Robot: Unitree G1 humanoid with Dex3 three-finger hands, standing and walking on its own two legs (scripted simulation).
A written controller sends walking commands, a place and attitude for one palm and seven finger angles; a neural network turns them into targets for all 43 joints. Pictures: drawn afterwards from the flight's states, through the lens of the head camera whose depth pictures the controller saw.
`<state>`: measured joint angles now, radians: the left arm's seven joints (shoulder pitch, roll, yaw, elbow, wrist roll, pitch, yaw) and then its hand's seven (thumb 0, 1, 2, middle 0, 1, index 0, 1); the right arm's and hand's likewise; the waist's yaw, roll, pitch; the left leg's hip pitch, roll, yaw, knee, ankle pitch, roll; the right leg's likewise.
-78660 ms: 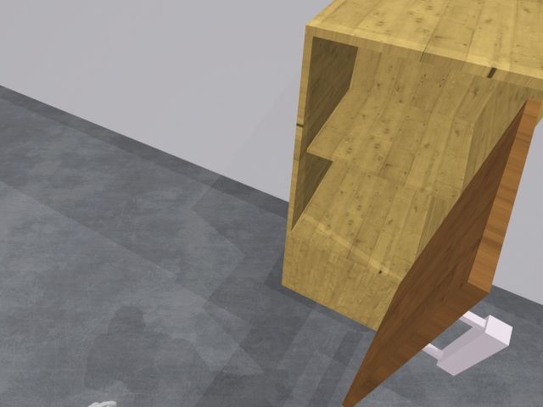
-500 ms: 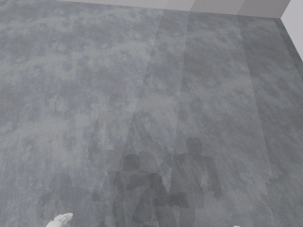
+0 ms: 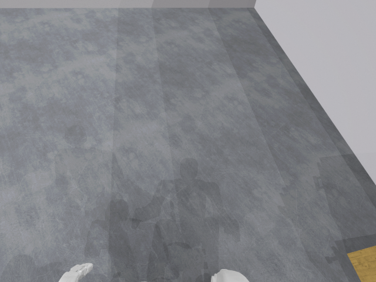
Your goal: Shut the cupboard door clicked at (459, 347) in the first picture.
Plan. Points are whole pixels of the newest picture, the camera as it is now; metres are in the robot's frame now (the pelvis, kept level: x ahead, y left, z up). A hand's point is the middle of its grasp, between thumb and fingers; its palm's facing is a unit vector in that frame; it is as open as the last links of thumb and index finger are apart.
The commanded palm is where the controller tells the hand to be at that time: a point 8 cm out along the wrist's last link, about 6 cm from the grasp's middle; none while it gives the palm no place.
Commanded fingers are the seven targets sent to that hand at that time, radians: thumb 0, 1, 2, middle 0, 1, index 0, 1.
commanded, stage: turn to face it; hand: left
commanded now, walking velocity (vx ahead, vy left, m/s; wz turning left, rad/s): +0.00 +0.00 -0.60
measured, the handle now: out of the picture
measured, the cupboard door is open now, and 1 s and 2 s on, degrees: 2 2 2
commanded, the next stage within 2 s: none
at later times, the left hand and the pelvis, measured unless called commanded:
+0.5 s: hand (123, 268) +0.16 +0.16 -0.18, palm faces -0.26 -0.94 -0.21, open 7.4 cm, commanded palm none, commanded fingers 0.00 0.90 0.90 -0.20 -0.30 -0.20 -0.30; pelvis +0.03 -0.01 -0.01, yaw -17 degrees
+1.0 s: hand (161, 240) +0.23 +0.08 -0.16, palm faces -0.54 -0.80 -0.27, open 7.4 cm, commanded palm none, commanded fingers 0.00 0.90 0.90 -0.20 -0.30 -0.20 -0.30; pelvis +0.04 -0.05 -0.01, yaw -35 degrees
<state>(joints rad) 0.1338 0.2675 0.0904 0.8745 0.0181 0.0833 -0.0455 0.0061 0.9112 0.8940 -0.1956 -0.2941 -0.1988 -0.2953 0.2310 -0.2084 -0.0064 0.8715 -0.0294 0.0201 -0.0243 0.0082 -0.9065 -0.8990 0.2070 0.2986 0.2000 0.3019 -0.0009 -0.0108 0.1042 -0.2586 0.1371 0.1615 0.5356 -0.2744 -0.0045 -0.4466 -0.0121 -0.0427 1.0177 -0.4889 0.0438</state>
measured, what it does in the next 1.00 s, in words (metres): steps on the spot, turning right: right foot, then left foot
